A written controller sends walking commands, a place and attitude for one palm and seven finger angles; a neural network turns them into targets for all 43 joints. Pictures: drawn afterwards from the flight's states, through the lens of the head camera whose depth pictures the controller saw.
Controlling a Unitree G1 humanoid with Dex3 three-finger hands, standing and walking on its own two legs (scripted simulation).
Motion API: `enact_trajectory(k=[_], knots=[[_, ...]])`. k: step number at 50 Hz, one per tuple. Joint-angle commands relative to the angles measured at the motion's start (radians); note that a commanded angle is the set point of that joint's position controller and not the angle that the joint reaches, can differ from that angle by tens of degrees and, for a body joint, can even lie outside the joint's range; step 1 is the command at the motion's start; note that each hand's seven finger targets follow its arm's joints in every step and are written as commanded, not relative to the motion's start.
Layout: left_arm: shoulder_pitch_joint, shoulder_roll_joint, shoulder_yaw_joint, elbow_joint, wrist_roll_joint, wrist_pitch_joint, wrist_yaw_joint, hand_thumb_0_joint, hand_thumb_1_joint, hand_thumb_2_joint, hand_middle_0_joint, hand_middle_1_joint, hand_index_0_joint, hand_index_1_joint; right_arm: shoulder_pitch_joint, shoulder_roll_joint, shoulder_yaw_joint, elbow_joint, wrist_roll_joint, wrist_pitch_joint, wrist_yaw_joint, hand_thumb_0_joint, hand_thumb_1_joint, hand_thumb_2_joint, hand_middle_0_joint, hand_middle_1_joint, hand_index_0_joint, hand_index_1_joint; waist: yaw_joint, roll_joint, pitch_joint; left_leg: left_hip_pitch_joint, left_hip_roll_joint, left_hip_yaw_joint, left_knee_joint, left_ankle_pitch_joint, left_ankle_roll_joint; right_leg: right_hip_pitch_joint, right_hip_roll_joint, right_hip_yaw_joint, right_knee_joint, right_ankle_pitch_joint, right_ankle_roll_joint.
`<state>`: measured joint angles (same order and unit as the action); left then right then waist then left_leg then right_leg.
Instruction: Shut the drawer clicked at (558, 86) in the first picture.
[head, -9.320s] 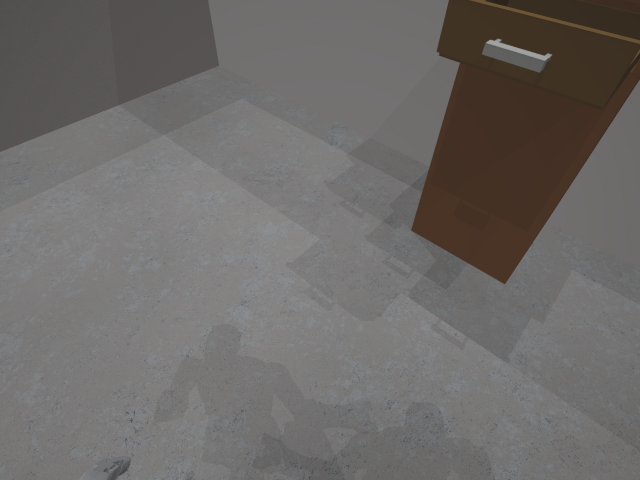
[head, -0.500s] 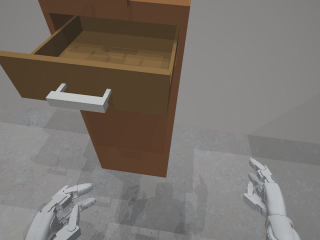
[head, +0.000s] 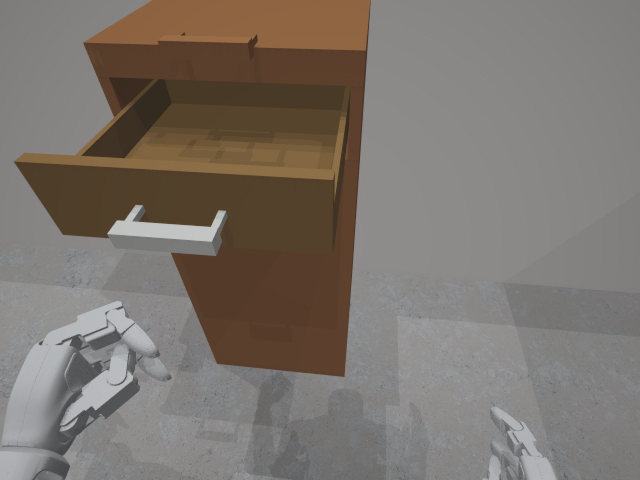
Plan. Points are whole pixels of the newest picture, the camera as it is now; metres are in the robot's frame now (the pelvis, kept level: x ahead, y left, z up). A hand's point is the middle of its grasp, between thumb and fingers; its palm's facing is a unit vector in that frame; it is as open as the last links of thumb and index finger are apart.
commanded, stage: raise the hand and make a fist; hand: left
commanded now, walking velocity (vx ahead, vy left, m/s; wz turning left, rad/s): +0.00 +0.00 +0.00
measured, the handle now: (172, 226) +0.36 +0.22 +0.16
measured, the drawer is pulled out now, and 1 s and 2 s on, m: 0.24 0.24 0.24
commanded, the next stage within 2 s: bring the fist close to the handle in 0.92 s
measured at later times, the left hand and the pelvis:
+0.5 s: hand (91, 301) +0.19 +0.20 +0.24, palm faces +0.04 -0.98 -0.20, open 3.2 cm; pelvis +0.00 +0.00 +0.01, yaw +1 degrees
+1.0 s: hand (80, 274) +0.20 +0.20 +0.26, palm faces +0.07 -0.98 -0.18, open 3.3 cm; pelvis -0.01 -0.02 +0.01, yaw +0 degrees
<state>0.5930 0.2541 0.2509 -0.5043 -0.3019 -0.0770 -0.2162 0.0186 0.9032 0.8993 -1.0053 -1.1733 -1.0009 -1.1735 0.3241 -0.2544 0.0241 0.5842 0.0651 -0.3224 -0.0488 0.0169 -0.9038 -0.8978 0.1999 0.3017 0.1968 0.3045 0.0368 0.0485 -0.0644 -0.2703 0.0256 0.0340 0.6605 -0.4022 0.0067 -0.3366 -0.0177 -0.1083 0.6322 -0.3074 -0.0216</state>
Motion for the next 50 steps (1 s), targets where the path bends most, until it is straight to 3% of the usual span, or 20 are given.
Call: enact_trajectory(k=[1,3,4,5,7,10,13,15,18,25,29,30,34,36,38,40,42,46,49,50], knots=[[-0.177,0.143,0.034,-0.182,-0.02,-0.032,-0.043,0.0,0.9,0.9,-1.2,-1.383,-1.2,-1.383,-0.183,-0.1,-0.017,-0.182,0.013,-0.127,-0.027,0.0,-0.9,-0.9,0.2,0.3,0.2,0.3,-0.002,-0.068,0.013,-0.044,-0.023,-0.049,-0.128,0.148,0.021,0.06,0.014,0.066,-0.171,0.0,0.019],[-0.228,0.153,0.036,-0.229,-0.004,-0.014,-0.034,0.0,0.9,0.9,-1.24,-1.427,-1.24,-1.427,-0.186,-0.101,-0.011,-0.182,0.014,-0.144,-0.038,0.0,-0.9,-0.9,0.2,0.3,0.2,0.3,0.009,-0.007,-0.008,-0.004,-0.026,-0.055,-0.153,0.137,0.023,0.075,0.012,0.057,-0.178,-0.023,0.014],[-0.26,0.174,0.049,-0.253,0.0,-0.004,-0.025,0.0,0.9,0.9,-1.26,-1.448,-1.26,-1.448,-0.193,-0.103,-0.006,-0.175,0.01,-0.147,-0.04,0.0,-0.9,-0.9,0.2,0.3,0.2,0.3,0.012,-0.015,-0.009,0.006,-0.025,-0.06,-0.162,0.148,0.023,0.09,0.014,0.05,-0.176,-0.004,0.012],[-0.261,0.176,0.065,-0.257,-0.001,0.01,-0.021,0.0,0.9,0.9,-1.28,-1.47,-1.28,-1.47,-0.198,-0.098,-0.003,-0.173,0.011,-0.149,-0.041,0.0,-0.9,-0.9,0.2,0.3,0.2,0.3,0.023,0.035,-0.024,0.024,-0.027,-0.058,-0.171,0.172,0.022,0.108,0.013,0.045,-0.174,0.032,0.008],[-0.306,0.183,0.075,-0.288,-0.002,0.033,-0.016,0.0,0.9,0.9,-1.32,-1.513,-1.32,-1.513,-0.205,-0.094,0.008,-0.17,0.01,-0.15,-0.041,0.0,-0.9,-0.9,0.2,0.3,0.2,0.3,0.031,0.07,-0.044,0.052,-0.027,-0.062,-0.188,0.226,0.014,0.145,0.015,0.026,-0.159,0.113,0.003],[-0.368,0.196,0.102,-0.264,-0.024,0.101,-0.028,0.0,0.9,0.9,-1.38,-1.578,-1.38,-1.578,-0.233,-0.096,0.021,-0.16,0.009,-0.138,-0.04,0.0,-0.9,-0.9,0.2,0.3,0.2,0.3,0.041,0.012,-0.032,0.067,-0.023,-0.067,-0.206,0.296,0.009,0.182,0.02,0.017,-0.158,0.217,0.002],[-0.437,0.22,0.136,-0.224,-0.045,0.198,-0.054,0.0,0.9,0.9,-1.4,-1.6,-1.4,-1.6,-0.274,-0.095,0.034,-0.159,0.018,-0.109,-0.043,0.0,-0.9,-0.9,0.2,0.3,0.2,0.3,0.053,0.037,-0.009,0.089,-0.022,-0.063,-0.227,0.307,0.005,0.188,0.02,0.022,-0.172,0.242,0.001],[-0.451,0.221,0.148,-0.196,-0.043,0.251,-0.067,0.0,0.9,0.9,-1.4,-1.6,-1.4,-1.6,-0.292,-0.095,0.037,-0.15,0.02,-0.083,-0.038,0.0,-0.9,-0.9,0.2,0.3,0.2,0.3,0.055,0.01,0.013,0.095,-0.02,-0.057,-0.236,0.332,0.005,0.198,0.021,0.024,-0.184,0.27,0.003],[-0.487,0.235,0.17,-0.222,-0.048,0.313,-0.081,0.0,0.9,0.9,-1.4,-1.6,-1.4,-1.6,-0.32,-0.093,0.041,-0.161,0.022,-0.05,-0.029,0.0,-0.9,-0.9,0.2,0.3,0.2,0.3,0.064,-0.007,-0.031,0.123,-0.02,-0.054,-0.24,0.375,0.006,0.221,0.021,0.023,-0.178,0.319,0.006],[-0.669,0.309,0.23,-0.336,-0.071,0.404,-0.083,0.0,0.9,0.9,-1.4,-1.6,-1.4,-1.6,-0.384,-0.093,0.052,-0.157,0.027,-0.024,-0.029,0.0,-0.9,-0.9,0.2,0.3,0.2,0.3,0.073,0.04,-0.105,0.19,-0.024,-0.062,-0.254,0.377,0.01,0.239,0.017,0.032,-0.192,0.298,0.007],[-0.613,0.3,0.259,-0.18,-0.079,0.456,-0.077,0.0,0.9,0.9,-1.4,-1.6,-1.4,-1.6,-0.389,-0.104,0.051,-0.13,0.029,0.005,-0.029,0.0,-0.9,-0.9,0.2,0.3,0.2,0.3,0.072,-0.037,-0.017,0.153,-0.02,-0.063,-0.263,0.318,0.011,0.203,0.024,0.039,-0.23,0.219,0.012],[-0.618,0.294,0.253,-0.15,-0.077,0.464,-0.079,0.0,0.9,0.9,-1.4,-1.6,-1.4,-1.6,-0.38,-0.106,0.049,-0.123,0.03,0.017,-0.031,0.0,-0.9,-0.9,0.2,0.3,0.2,0.3,0.063,-0.062,0.001,0.142,-0.019,-0.057,-0.263,0.311,0.013,0.195,0.018,0.039,-0.235,0.21,0.015],[-0.651,0.306,0.242,-0.137,-0.076,0.482,-0.085,0.0,0.9,0.9,-1.4,-1.6,-1.4,-1.6,-0.412,-0.119,0.041,-0.139,0.038,0.044,-0.029,0.0,-0.9,-0.9,0.2,0.3,0.2,0.3,0.06,-0.023,0.038,0.121,-0.024,-0.048,-0.251,0.245,0.013,0.174,0.009,0.077,-0.266,0.105,0.018],[-0.701,0.306,0.229,-0.193,-0.081,0.477,-0.088,0.0,0.9,0.9,-1.4,-1.6,-1.4,-1.6,-0.404,-0.119,0.039,-0.15,0.039,0.037,-0.031,0.0,-0.9,-0.9,0.2,0.3,0.2,0.3,0.055,0.005,-0.042,0.157,-0.027,-0.047,-0.244,0.249,0.02,0.197,0.0,0.075,-0.254,0.105,0.022],[-0.724,0.347,0.263,-0.237,-0.089,0.472,-0.089,0.0,0.9,0.9,-1.4,-1.6,-1.4,-1.6,-0.407,-0.118,0.04,-0.16,0.039,0.026,-0.037,0.0,-0.9,-0.9,0.2,0.3,0.2,0.3,0.062,0.014,-0.109,0.177,-0.028,-0.046,-0.238,0.25,0.022,0.228,-0.006,0.087,-0.25,0.097,0.024],[-0.763,0.39,0.29,-0.282,-0.094,0.461,-0.092,0.0,0.9,0.9,-1.4,-1.6,-1.4,-1.6,-0.417,-0.117,0.043,-0.159,0.038,0.018,-0.042,0.0,-0.9,-0.9,0.2,0.3,0.2,0.3,0.065,0.056,-0.125,0.182,-0.029,-0.046,-0.232,0.248,0.021,0.24,-0.011,0.104,-0.259,0.076,0.023],[-0.755,0.371,0.283,-0.262,-0.09,0.44,-0.081,0.0,0.9,0.9,-1.4,-1.6,-1.4,-1.6,-0.398,-0.113,0.044,-0.153,0.034,0.007,-0.043,0.0,-0.9,-0.9,0.2,0.3,0.2,0.3,0.057,0.041,-0.081,0.173,-0.026,-0.051,-0.239,0.243,0.021,0.211,-0.006,0.087,-0.259,0.073,0.022],[-0.724,0.371,0.31,-0.102,-0.1,0.454,-0.065,0.0,0.9,0.9,-1.4,-1.6,-1.4,-1.6,-0.385,-0.125,0.041,-0.119,0.03,0.008,-0.045,0.0,-0.9,-0.9,0.2,0.3,0.2,0.3,0.057,-0.019,0.031,0.125,-0.019,-0.055,-0.224,0.222,0.017,0.168,-0.014,0.122,-0.298,0.017,0.022],[-0.659,0.367,0.311,-0.058,-0.088,0.473,-0.069,0.0,0.9,0.9,-1.4,-1.6,-1.4,-1.6,-0.391,-0.133,0.031,-0.121,0.033,0.021,-0.039,0.0,-0.9,-0.9,0.2,0.3,0.2,0.3,0.064,-0.043,0.042,0.103,-0.015,-0.048,-0.204,0.239,0.012,0.177,-0.023,0.149,-0.301,0.043,0.03],[-0.682,0.351,0.281,-0.065,-0.081,0.475,-0.075,0.0,0.9,0.9,-1.4,-1.6,-1.4,-1.6,-0.387,-0.134,0.032,-0.12,0.036,0.028,-0.035,0.0,-0.9,-0.9,0.2,0.3,0.2,0.3,0.05,-0.022,0.04,0.104,-0.016,-0.042,-0.206,0.234,0.011,0.173,-0.028,0.145,-0.299,0.029,0.032]])
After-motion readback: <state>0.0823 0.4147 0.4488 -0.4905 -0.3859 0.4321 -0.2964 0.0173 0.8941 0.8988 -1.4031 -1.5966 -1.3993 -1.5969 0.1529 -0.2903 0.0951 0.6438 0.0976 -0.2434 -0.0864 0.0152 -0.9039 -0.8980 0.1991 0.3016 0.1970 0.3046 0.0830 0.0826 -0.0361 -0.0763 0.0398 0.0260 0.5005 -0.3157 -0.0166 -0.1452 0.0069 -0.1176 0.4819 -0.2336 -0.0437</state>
